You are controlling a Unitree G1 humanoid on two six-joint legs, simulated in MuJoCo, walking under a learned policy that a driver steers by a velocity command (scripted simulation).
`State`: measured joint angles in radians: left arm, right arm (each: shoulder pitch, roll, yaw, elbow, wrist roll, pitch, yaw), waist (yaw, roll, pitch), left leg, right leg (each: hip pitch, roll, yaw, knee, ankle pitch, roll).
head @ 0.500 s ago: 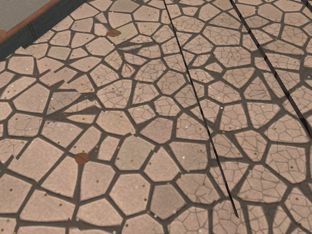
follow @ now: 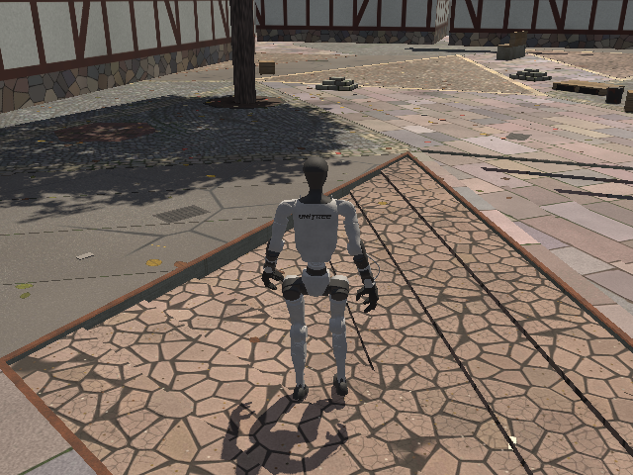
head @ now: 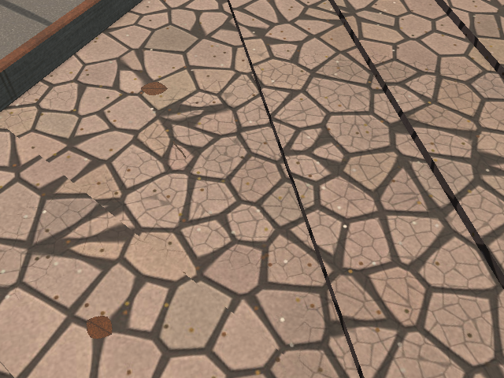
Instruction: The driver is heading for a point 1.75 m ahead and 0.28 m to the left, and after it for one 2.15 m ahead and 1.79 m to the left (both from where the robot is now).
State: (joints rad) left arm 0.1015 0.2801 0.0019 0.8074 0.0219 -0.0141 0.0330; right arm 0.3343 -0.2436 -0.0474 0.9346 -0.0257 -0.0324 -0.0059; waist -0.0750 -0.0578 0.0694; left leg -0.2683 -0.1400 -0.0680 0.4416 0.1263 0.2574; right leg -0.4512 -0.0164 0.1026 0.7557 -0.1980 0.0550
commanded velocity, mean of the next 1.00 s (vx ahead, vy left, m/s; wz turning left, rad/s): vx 0.05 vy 0.00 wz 0.27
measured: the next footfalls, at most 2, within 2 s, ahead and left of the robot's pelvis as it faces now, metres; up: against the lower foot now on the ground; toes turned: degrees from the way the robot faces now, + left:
right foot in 0.10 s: +0.11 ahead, -0.12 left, -0.03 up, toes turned +7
left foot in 0.54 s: -0.06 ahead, +0.08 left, +0.01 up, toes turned +21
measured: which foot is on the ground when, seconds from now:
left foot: down 0.00-0.10, up 0.12-0.52, down 0.54-1.00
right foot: up 0.00-0.08, down 0.10-0.54, up 0.56-1.00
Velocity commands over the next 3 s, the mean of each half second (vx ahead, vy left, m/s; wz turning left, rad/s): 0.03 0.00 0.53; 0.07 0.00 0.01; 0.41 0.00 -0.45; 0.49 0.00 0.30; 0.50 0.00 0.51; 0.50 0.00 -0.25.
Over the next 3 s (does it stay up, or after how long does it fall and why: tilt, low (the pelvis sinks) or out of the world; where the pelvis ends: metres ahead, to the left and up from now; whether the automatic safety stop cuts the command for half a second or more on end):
stays up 0.97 0.10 -0.05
